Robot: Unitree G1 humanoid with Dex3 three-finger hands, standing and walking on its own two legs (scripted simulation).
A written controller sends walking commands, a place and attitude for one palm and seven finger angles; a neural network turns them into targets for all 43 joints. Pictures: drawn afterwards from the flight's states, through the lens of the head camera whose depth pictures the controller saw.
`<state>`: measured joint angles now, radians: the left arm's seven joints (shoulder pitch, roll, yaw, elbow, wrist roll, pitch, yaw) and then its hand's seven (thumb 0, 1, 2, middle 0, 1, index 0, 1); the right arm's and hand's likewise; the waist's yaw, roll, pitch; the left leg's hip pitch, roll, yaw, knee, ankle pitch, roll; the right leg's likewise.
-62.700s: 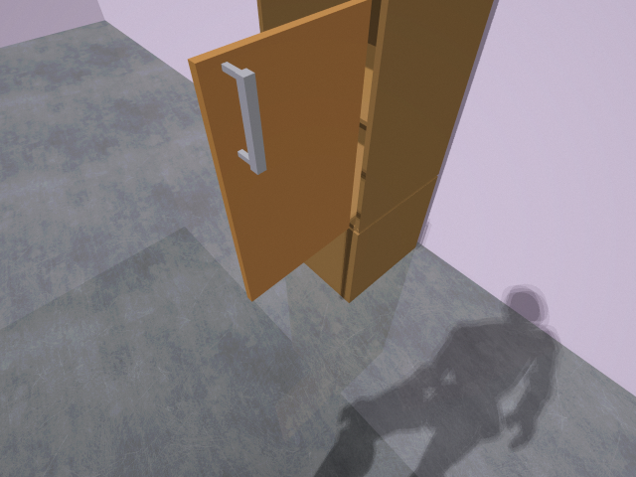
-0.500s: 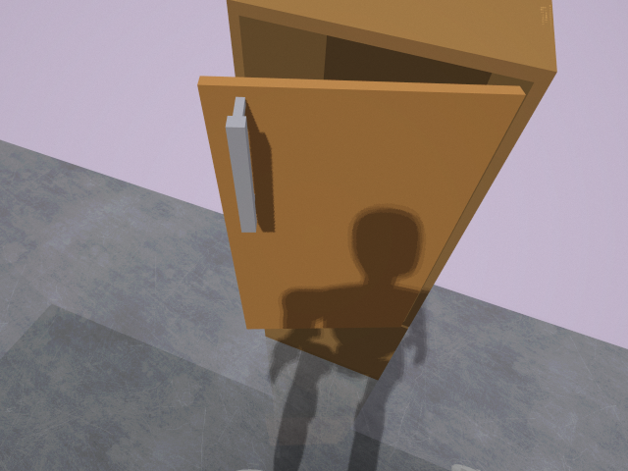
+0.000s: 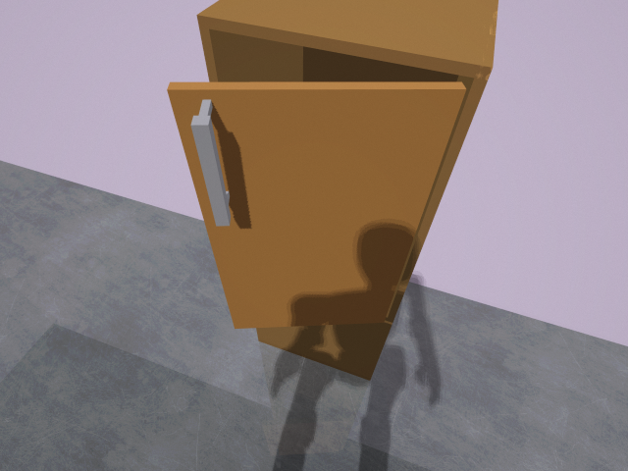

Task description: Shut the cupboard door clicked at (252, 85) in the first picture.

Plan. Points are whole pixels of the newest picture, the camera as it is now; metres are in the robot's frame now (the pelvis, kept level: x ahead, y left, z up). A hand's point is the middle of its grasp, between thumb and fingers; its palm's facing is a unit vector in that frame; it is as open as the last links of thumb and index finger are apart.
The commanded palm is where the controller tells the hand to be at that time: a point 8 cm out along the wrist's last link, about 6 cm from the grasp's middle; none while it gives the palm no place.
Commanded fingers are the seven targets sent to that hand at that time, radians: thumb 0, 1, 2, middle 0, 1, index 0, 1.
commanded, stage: come to a stop and stand still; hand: left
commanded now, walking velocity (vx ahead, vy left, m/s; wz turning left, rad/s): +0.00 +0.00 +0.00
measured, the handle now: (215, 167) +0.44 +0.16 +0.16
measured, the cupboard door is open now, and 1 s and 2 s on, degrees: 23 23 23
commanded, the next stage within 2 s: look again from close up in 0.26 s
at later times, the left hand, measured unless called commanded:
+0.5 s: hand out of the picture -0.03 +0.19 -0.17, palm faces +0.00 -0.98 -0.19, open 7.4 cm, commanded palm none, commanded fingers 0.00 0.90 0.90 -0.20 -0.30 -0.20 -0.30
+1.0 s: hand out of the picture +0.03 +0.20 -0.17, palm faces -0.02 -0.97 -0.23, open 7.4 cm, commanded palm none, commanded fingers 0.00 0.90 0.90 -0.20 -0.30 -0.20 -0.30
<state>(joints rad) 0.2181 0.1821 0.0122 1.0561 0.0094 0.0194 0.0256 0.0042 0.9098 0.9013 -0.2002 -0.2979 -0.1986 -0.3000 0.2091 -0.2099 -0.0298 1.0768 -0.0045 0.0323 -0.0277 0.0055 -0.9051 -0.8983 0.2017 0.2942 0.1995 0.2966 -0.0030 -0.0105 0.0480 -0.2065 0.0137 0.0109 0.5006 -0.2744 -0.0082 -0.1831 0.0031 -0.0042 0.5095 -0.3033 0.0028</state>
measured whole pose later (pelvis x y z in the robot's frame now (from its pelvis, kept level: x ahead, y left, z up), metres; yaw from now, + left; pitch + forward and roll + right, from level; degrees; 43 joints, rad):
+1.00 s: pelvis +0.00 +0.01 +0.00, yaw -2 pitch -1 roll +1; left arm 0.24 0.20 -0.01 1.08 0.01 -0.02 0.03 0.00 0.91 0.90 -0.20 -0.30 -0.20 -0.30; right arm 0.21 -0.20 0.01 1.08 -0.01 -0.03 -0.02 0.01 -0.90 -0.90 0.20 0.29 0.20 0.30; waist 0.01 -0.01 0.04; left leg -0.19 -0.01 0.05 0.46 -0.26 0.02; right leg -0.19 -0.02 0.03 0.49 -0.29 0.02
